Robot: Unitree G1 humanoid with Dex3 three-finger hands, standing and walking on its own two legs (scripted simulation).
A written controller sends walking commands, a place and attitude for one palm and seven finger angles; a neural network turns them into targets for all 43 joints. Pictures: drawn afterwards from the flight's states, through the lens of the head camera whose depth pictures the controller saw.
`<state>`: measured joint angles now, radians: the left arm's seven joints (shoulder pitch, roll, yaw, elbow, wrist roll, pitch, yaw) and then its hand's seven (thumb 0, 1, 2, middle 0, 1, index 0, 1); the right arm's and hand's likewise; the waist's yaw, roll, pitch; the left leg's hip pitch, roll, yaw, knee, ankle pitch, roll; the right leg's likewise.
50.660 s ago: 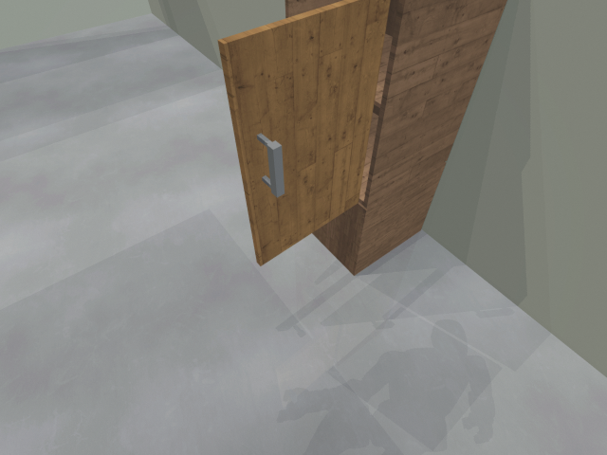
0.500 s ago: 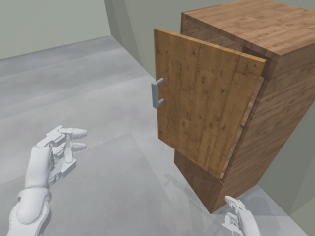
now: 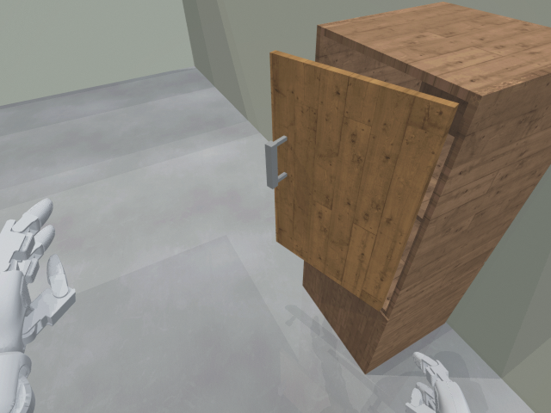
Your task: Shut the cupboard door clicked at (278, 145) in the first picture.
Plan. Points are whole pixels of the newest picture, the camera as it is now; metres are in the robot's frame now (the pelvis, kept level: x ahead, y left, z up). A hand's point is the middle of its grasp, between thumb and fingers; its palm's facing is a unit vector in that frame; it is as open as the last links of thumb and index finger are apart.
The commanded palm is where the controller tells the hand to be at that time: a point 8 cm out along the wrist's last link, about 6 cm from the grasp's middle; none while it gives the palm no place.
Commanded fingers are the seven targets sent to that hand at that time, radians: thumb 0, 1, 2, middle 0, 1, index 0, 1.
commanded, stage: draw the hand back to the body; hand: left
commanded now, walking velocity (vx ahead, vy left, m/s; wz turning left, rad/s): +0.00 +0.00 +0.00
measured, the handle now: (277, 162) +0.67 +0.09 +0.00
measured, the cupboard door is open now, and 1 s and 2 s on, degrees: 19 19 19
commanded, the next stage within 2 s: step back with the hand held close in 0.06 s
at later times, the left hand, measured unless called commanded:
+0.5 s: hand (79, 283) +0.20 +0.26 +0.16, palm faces +0.37 -0.79 -0.48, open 7.4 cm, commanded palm +0.14 +0.30 +0.17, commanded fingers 0.00 0.90 0.90 -0.20 -0.30 -0.20 -0.30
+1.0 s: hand (30, 334) +0.14 +0.27 +0.16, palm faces +0.46 -0.77 -0.44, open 7.4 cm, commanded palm +0.08 +0.31 +0.17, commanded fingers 0.00 0.90 0.90 -0.20 -0.30 -0.20 -0.30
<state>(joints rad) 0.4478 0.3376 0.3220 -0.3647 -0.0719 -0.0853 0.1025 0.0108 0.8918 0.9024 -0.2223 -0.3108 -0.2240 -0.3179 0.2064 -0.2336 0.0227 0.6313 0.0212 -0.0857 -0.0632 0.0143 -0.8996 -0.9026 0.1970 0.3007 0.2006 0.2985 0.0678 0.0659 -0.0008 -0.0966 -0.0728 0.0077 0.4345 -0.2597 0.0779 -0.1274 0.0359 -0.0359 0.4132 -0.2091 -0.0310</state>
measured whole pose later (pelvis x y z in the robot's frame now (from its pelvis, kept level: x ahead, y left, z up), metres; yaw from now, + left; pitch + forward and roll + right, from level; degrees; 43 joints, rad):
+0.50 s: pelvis +0.00 +0.00 -0.01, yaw -1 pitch +1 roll +0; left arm 0.53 0.40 0.39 -0.42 -0.07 -0.18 0.11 0.01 0.89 0.90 -0.21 -0.30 -0.21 -0.30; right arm 0.19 -0.26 -0.02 0.58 0.02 0.01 -0.08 0.01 -0.90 -0.90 0.20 0.30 0.20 0.30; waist 0.01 0.05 -0.02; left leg -0.26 -0.08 0.04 0.53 -0.29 0.08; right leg -0.31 0.03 -0.01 0.53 -0.24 -0.02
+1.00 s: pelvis -0.07 +0.01 -0.03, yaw -1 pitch -1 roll -1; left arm 0.47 0.39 0.45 -0.47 -0.01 -0.23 0.13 0.01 0.89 0.90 -0.21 -0.30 -0.22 -0.30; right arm 0.25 -0.23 0.00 0.55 0.01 -0.01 -0.08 0.01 -0.90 -0.90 0.20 0.30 0.20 0.30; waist 0.01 -0.01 -0.01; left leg -0.41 -0.07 0.07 0.71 -0.30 0.11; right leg -0.44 0.03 -0.01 0.67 -0.22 -0.01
